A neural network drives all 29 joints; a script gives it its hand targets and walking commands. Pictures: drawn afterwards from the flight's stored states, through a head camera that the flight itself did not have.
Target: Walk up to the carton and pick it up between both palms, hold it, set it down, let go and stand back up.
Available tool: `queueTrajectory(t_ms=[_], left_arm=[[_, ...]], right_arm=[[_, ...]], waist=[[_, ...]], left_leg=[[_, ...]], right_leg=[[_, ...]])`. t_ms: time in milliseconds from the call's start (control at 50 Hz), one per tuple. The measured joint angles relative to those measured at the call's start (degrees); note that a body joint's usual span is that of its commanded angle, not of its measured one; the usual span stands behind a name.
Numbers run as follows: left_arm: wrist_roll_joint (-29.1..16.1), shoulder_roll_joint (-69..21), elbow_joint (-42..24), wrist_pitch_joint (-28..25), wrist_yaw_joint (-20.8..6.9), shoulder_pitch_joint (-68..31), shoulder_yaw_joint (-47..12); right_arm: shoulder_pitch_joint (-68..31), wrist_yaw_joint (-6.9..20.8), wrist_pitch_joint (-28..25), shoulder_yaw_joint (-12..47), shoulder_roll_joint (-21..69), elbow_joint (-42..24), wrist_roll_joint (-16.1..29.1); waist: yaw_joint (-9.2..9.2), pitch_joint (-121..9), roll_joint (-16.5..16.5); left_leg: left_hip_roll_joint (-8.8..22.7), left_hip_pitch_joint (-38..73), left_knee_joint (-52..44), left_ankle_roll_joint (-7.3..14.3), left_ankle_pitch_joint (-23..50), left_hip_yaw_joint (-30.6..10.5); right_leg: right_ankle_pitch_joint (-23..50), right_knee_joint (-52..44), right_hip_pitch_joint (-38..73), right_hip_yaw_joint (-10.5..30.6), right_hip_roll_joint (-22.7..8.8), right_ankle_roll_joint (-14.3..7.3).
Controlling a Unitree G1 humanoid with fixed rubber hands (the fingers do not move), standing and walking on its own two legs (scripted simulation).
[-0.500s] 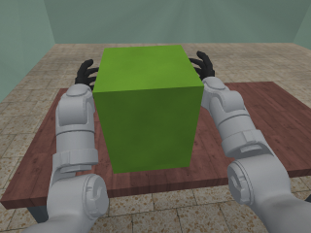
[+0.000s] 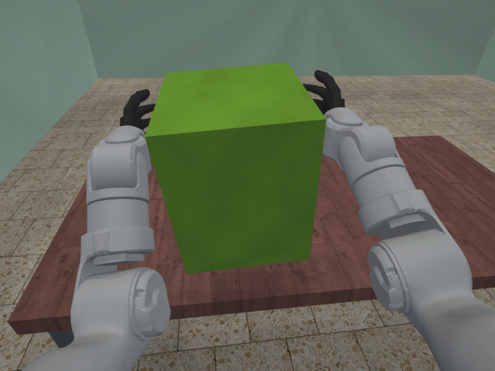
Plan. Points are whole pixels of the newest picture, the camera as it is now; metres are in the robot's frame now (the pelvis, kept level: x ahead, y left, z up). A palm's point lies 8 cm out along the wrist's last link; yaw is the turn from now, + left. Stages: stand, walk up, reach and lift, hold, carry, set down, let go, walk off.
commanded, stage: hold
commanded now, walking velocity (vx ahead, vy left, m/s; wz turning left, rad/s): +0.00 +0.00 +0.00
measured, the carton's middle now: (238, 166) +0.38 +0.00 +0.22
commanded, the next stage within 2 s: set down in 1.70 s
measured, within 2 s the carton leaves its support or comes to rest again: neither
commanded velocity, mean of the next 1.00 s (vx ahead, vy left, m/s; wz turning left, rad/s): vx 0.00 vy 0.00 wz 0.00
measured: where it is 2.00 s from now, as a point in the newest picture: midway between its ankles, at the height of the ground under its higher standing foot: outside the picture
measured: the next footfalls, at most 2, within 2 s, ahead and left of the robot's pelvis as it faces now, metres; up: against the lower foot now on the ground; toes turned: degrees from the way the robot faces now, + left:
none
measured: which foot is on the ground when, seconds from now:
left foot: down 0.00-1.00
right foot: down 0.00-1.00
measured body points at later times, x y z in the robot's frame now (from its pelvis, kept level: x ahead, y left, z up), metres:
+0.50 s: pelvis +0.01 +0.00 +0.00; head -0.08 +0.02 +0.44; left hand +0.39 +0.16 +0.28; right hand +0.39 -0.14 +0.32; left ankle +0.01 +0.13 -0.75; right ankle +0.02 -0.12 -0.75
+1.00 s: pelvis +0.00 -0.01 +0.00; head -0.08 +0.01 +0.44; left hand +0.39 +0.16 +0.29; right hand +0.40 -0.14 +0.32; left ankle +0.01 +0.13 -0.75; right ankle +0.02 -0.12 -0.75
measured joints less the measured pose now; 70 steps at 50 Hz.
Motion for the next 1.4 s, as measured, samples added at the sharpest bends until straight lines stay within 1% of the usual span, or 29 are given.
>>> queueTrajectory(t_ms=[80, 140, 240, 340, 380, 500, 620, 720, 780, 840, 900, 940, 1020, 1100, 1200, 1320, 1400], left_arm=[[-0.4, 0.4, -0.1, 0.6, 0.1, -0.5, -0.1], [-0.2, 0.5, 1.4, 0.8, -0.2, -1.6, 1.0], [-0.2, 1.4, 3.6, 1.5, -0.8, -3.1, 1.4], [-0.9, 2.0, 3.0, 1.6, -0.7, -3.2, 0.4], [-1.0, 2.1, 2.8, 1.8, -0.8, -3.2, 0.3], [-1.1, 1.7, 1.1, 2.1, -1.2, -1.5, 0.6], [-0.9, 1.2, 0.4, 2.6, -0.9, -0.8, -0.1], [-1.0, 1.1, 2.7, 1.7, -0.6, -2.5, 0.7], [-1.4, 1.6, 3.3, 1.5, -0.3, -3.1, 0.5], [-1.1, 1.7, 5.5, 1.2, -0.4, -4.7, 1.4], [-1.1, 2.0, 6.5, 1.0, -0.4, -5.4, 1.5], [-1.4, 2.1, 6.2, 0.7, -0.4, -5.1, 1.1], [-1.5, 2.3, 5.8, 1.0, -0.5, -4.9, 1.1], [-1.2, 2.2, 5.3, 1.1, -0.9, -4.1, 1.3], [-2.1, 2.1, 1.4, 1.4, -0.9, -1.2, -0.7], [-1.3, 1.2, 1.4, 2.1, -1.1, -1.2, 1.1], [-1.9, 1.5, -0.4, 2.3, -0.7, -0.3, -0.3]], right_arm=[[-0.7, -0.5, 0.3, 0.0, -0.1, 0.2, 1.0], [-1.5, -0.9, 1.3, 0.3, -0.3, 0.9, 1.0], [-3.2, -1.1, 2.4, -0.1, -0.1, 2.9, 0.5], [-3.7, -1.4, 2.3, 0.1, -0.3, 2.6, 1.1], [-3.7, -1.5, 2.6, 0.2, -0.4, 2.4, 1.3], [-2.4, -2.3, 3.7, 2.1, -0.8, 0.2, 2.6], [-2.5, -2.3, 3.9, 0.9, -0.8, 0.8, 3.4], [-3.5, -1.3, 3.9, 0.6, -1.1, 2.2, 2.8], [-3.9, -1.3, 3.6, 0.4, -1.1, 2.5, 2.6], [-4.8, -1.2, 3.8, 0.1, -1.1, 4.0, 2.1], [-5.1, -1.0, 3.8, 0.0, -1.1, 4.4, 1.8], [-4.8, -1.3, 3.8, 0.7, -1.2, 3.5, 1.8], [-5.0, -1.5, 3.7, 0.3, -0.9, 3.7, 1.8], [-4.6, -1.7, 4.0, 1.4, -1.0, 3.6, 2.4], [-2.2, -2.6, 4.4, 2.6, -1.3, -0.2, 4.1], [-1.7, -2.8, 5.3, 2.2, -1.0, -0.4, 3.8], [-1.2, -2.8, 5.2, 2.1, -1.0, -1.7, 4.0]], waist=[[-0.06, -0.6, 0.2], [0.49, -0.9, 0.2], [0.68, -1.0, 0.0], [0.58, -1.7, 0.1], [0.2, -1.6, 0.0], [-0.16, -1.9, -0.3], [-0.48, -2.0, -0.2], [0.01, -2.5, 0.1], [0.15, -2.7, 0.4], [0.81, -2.7, 0.5], [1.07, -2.7, 0.4], [1.05, -3.2, 0.3], [0.82, -2.8, 0.2], [0.65, -2.4, 0.1], [-0.16, -2.9, 0.4], [-0.04, -2.2, 0.2], [-0.28, -2.7, 0.5]], left_leg=[[0.1, -0.4, 0.5, -0.2, -0.2, -0.3], [0.2, -0.3, 0.3, -0.2, -0.2, -0.2], [0.0, -0.4, -0.1, -0.3, 0.1, -0.5], [0.0, -1.2, 0.4, -0.4, -0.2, -1.1], [0.0, -1.1, 0.3, -0.4, -0.2, -1.5], [0.0, -0.5, 0.3, -0.4, -0.5, -1.3], [-0.1, -1.1, 1.1, -0.3, -0.7, -1.5], [-0.3, -2.0, 0.9, -0.2, -0.3, -1.3], [-0.3, -2.2, 0.9, -0.2, -0.2, -1.4], [-0.2, -2.3, 0.8, -0.3, -0.2, -1.2], [-0.3, -2.4, 0.5, -0.4, 0.0, -1.4], [-0.2, -2.7, 0.4, -0.4, 0.1, -1.7], [-0.1, -2.4, 0.5, -0.6, -0.2, -2.1], [-0.1, -1.7, 0.5, -0.6, -0.4, -2.2], [-0.2, -2.1, 1.3, -0.5, -0.9, -2.7], [-0.3, -1.3, 1.1, -0.3, -0.9, -2.2], [-0.4, -2.2, 1.5, -0.3, -0.8, -2.4]], right_leg=[[-0.2, 0.2, -0.2, -0.1, 0.2, -0.1], [-0.3, 0.5, -0.4, 0.2, 0.3, -0.2], [-0.4, 0.7, -0.7, 0.2, 0.2, -0.3], [-0.4, 0.3, -0.9, -0.1, 0.4, -0.4], [-0.5, 0.0, -0.5, -0.3, 0.4, -0.4], [-0.5, -0.1, 0.0, 0.1, 0.6, -0.3], [-0.6, 0.3, -0.3, 0.2, 0.6, -0.3], [-0.6, 0.9, -1.7, 0.7, 0.5, -0.2], [-0.6, 1.0, -2.0, 0.7, 0.5, -0.2], [-0.6, 1.2, -2.3, 1.1, 0.6, -0.3], [-0.6, 1.2, -2.4, 1.0, 0.6, -0.4], [-0.6, 0.9, -2.6, 0.9, 0.7, -0.5], [-0.7, 0.6, -1.8, 0.6, 0.9, -0.5], [-0.8, 0.3, -1.1, 0.7, 0.9, -0.5], [-1.0, 0.2, -0.9, 0.5, 1.0, -0.4], [-1.1, 0.6, -0.6, 1.2, 0.9, -0.3], [-0.8, 0.5, -1.1, 1.1, 0.9, -0.2]])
